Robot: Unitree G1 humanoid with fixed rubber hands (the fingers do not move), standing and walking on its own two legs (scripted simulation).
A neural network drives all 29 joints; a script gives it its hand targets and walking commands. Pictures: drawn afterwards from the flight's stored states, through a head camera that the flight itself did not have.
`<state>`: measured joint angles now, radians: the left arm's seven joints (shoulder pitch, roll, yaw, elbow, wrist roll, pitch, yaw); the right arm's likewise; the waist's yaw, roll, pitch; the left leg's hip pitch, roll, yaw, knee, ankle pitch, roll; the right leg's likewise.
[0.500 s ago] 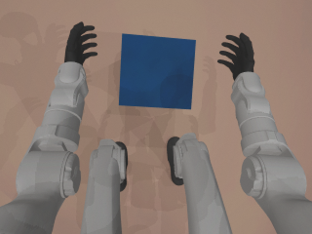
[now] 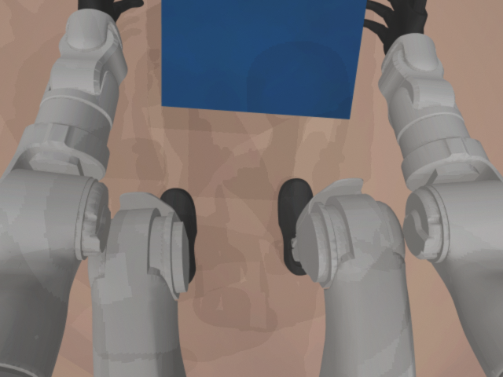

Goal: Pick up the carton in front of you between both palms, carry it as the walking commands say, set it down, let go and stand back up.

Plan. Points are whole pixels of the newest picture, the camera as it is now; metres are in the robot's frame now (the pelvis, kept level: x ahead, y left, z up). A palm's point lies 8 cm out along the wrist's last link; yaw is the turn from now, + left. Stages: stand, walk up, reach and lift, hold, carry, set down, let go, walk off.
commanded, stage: reach and lift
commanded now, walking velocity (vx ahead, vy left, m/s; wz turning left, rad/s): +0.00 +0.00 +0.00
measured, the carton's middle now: (254, 39) +0.51 -0.03 -0.25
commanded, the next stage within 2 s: none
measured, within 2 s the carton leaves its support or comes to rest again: leaves its support in 0.70 s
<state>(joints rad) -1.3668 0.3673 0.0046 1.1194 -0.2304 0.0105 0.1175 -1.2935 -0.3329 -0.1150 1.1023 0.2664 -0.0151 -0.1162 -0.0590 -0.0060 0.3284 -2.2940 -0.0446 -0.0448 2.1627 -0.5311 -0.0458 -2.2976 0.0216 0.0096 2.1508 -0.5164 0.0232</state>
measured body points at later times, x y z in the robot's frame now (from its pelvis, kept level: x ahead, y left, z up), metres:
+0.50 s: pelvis +0.00 +0.00 +0.00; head +0.37 +0.00 +0.26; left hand +0.55 +0.12 -0.18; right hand +0.52 -0.19 -0.18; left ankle +0.12 +0.13 -0.34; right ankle +0.13 -0.12 -0.34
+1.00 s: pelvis +0.01 +0.01 +0.02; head +0.30 +0.00 +0.36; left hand +0.54 +0.12 -0.08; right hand +0.51 -0.18 -0.08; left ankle +0.12 +0.13 -0.34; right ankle +0.13 -0.12 -0.34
